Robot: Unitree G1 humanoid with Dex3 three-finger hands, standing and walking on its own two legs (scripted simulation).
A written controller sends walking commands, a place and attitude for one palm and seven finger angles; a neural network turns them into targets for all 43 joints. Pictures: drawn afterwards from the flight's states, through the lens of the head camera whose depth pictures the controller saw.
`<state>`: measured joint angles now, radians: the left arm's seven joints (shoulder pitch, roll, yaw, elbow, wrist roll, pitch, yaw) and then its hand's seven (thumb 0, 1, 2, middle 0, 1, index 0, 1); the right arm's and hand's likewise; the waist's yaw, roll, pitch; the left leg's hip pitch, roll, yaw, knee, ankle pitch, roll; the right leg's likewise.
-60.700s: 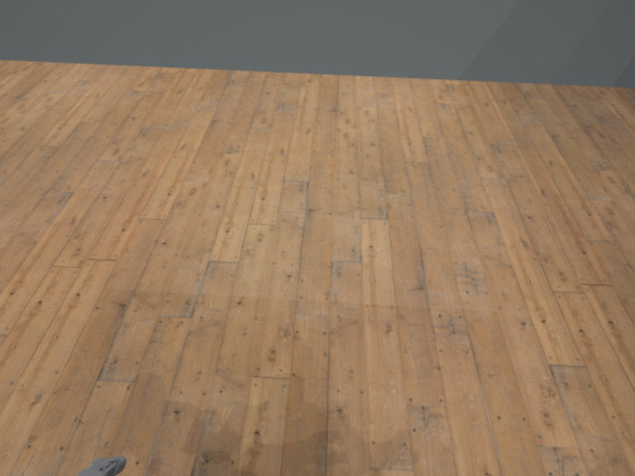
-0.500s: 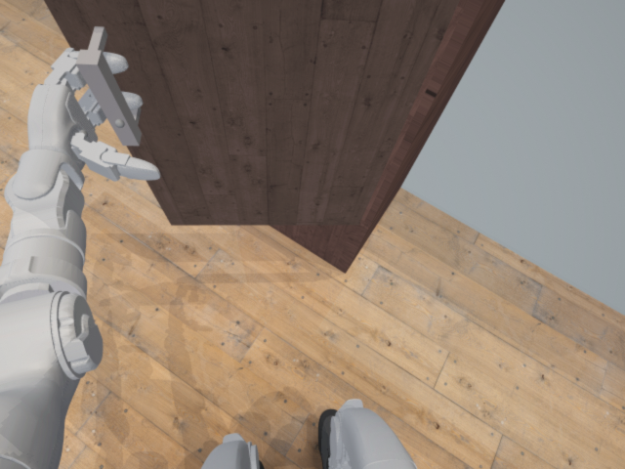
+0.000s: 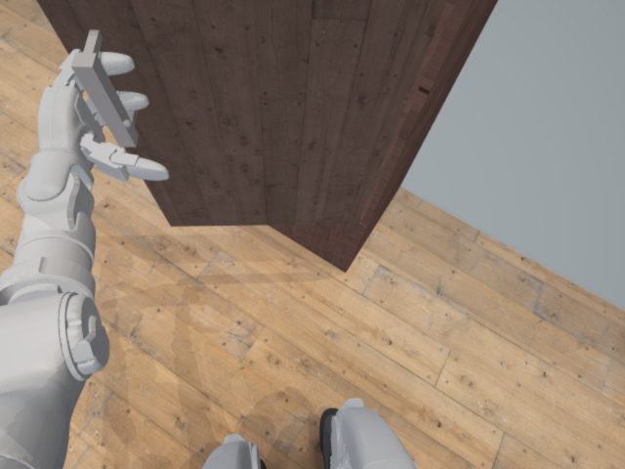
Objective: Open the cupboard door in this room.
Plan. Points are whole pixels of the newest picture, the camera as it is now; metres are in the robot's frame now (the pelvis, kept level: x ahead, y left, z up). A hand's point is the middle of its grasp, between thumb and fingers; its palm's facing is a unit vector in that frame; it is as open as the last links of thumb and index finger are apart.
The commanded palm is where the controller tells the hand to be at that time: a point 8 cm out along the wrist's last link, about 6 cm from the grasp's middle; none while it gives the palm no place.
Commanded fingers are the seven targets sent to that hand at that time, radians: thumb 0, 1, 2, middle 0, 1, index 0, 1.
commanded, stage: slide the fingers in behind the handle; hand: left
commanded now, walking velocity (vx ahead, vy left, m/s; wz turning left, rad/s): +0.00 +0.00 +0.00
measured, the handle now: (112, 93) +0.57 +0.20 +0.08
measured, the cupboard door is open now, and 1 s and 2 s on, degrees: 35 36 75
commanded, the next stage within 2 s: close the thumb around the handle in 0.04 s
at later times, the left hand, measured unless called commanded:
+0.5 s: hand (125, 130) +0.51 +0.17 +0.08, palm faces -0.05 -1.00 -0.02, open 10.5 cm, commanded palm +0.48 +0.21 +0.08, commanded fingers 0.00 0.56 0.76 -0.38 -1.31 -0.38 -1.31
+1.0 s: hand (124, 128) +0.51 +0.18 +0.08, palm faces -0.05 -1.00 -0.02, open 5.7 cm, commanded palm +0.48 +0.22 +0.08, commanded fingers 0.00 0.90 0.90 -0.40 -1.35 -0.40 -1.35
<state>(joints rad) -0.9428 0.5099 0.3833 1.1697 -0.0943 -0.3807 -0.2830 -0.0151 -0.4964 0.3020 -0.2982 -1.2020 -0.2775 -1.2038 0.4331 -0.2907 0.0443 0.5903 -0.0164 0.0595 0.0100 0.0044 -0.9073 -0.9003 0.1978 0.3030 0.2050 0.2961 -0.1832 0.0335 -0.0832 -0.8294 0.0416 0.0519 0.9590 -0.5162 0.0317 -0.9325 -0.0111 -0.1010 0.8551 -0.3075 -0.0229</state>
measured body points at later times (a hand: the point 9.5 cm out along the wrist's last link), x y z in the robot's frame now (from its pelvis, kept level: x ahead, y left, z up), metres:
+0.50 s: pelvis +0.00 +0.00 +0.00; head +0.13 +0.01 +0.43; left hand +0.50 +0.23 +0.09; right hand +0.01 -0.26 -0.11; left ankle -0.04 +0.09 -0.68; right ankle +0.05 -0.11 -0.68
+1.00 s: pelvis -0.01 +0.00 +0.00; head +0.13 +0.01 +0.42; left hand +0.51 +0.23 +0.09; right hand -0.01 -0.27 -0.11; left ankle -0.04 +0.09 -0.68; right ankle +0.05 -0.11 -0.68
